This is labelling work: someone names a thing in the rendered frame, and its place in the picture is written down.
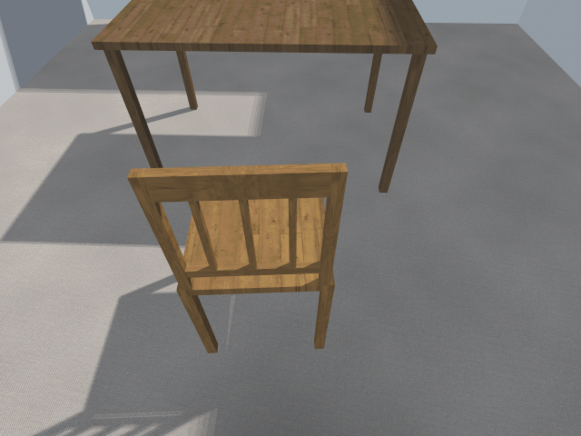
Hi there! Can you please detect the table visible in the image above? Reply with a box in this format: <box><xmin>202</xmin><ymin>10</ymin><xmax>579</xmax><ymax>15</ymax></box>
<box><xmin>92</xmin><ymin>0</ymin><xmax>438</xmax><ymax>193</ymax></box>

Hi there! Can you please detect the chair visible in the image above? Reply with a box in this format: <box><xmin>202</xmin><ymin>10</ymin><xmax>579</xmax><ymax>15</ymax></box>
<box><xmin>127</xmin><ymin>163</ymin><xmax>348</xmax><ymax>353</ymax></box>

